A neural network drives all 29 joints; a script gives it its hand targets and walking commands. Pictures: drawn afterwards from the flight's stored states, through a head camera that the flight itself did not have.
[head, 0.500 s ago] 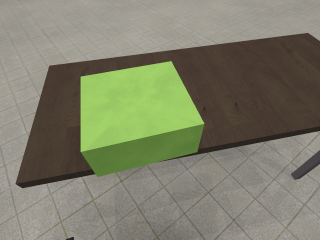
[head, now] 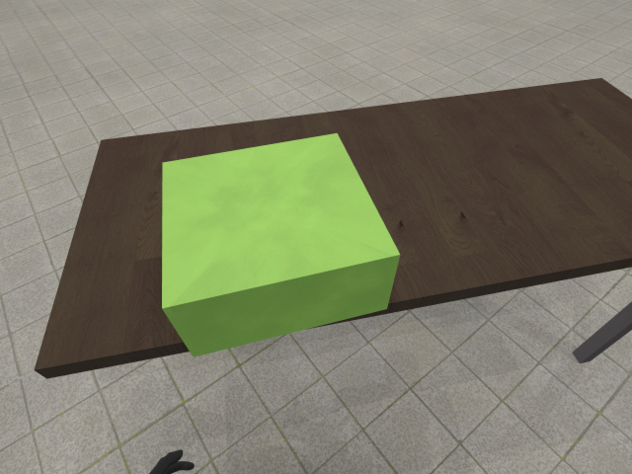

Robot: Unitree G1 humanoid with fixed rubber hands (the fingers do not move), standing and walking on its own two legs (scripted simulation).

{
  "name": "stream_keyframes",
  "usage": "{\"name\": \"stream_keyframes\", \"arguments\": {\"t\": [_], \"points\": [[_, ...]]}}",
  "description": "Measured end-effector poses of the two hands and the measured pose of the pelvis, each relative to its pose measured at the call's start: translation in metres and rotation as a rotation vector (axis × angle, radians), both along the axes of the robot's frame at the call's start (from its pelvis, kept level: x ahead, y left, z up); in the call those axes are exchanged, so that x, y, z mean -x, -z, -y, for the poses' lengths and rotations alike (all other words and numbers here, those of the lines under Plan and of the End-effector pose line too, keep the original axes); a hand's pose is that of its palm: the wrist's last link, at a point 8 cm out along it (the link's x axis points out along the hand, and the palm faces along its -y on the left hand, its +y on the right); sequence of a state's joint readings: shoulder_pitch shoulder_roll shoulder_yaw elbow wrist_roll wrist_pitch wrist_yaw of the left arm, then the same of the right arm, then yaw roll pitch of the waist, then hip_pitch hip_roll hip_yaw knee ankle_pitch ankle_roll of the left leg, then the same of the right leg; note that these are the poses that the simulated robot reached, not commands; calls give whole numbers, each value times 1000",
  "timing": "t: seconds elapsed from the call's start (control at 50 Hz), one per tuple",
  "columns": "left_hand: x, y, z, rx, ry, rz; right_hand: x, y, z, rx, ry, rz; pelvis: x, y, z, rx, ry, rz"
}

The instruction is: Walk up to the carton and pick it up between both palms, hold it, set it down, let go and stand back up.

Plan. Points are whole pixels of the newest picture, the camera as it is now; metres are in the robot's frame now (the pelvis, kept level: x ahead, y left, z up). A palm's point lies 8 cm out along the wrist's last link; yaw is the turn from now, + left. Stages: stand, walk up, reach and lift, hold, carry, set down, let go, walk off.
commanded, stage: walk up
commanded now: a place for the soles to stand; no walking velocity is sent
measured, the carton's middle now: (272, 234) +0.49 +0.07 +0.00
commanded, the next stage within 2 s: none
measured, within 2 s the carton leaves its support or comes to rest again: neither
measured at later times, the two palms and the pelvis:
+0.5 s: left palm out of the picture +0.06 +0.25 -0.14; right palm out of the picture +0.10 -0.26 -0.11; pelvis +0.03 +0.00 +0.00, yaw +7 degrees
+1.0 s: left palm out of the picture +0.04 +0.26 -0.14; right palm out of the picture +0.12 -0.26 -0.11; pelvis +0.02 -0.01 -0.01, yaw +11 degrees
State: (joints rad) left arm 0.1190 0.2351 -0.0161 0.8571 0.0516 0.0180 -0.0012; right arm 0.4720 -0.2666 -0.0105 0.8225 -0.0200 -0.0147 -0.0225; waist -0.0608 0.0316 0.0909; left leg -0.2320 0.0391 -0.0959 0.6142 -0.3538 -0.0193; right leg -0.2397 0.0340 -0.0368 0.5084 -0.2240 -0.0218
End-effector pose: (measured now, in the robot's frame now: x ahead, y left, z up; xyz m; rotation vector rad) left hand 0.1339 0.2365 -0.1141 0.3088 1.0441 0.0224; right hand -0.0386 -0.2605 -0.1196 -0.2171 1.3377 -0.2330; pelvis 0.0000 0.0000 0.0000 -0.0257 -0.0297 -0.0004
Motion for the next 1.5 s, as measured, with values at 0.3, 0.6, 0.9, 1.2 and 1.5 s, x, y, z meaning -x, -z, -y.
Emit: {"name": "stream_keyframes", "arguments": {"t": [0.3, 0.6, 0.9, 1.2, 1.5], "points": [[78, 21, -12, 26, -247, -136, -123, 1, -13, -17, -216, 161, -25, 4, 4, -7, -119, 13], [60, 16, -18, 6, -229, -132, -152, -9, 1, 20, -243, 170, -35, -1, 7, -5, -137, -10], [79, 20, -27, 2, -303, -103, -167, -3, -6, 22, -322, 195, -28, 7, 9, 5, -200, 7], [125, 15, -9, -11, -367, -154, -172, -5, 12, 26, -376, 168, -22, 4, 25, -2, -248, -12], [142, 21, -8, 43, -416, -159, -201, -5, -34, -30, -455, 219, -24, 3, 9, 8, -299, -5]]}}
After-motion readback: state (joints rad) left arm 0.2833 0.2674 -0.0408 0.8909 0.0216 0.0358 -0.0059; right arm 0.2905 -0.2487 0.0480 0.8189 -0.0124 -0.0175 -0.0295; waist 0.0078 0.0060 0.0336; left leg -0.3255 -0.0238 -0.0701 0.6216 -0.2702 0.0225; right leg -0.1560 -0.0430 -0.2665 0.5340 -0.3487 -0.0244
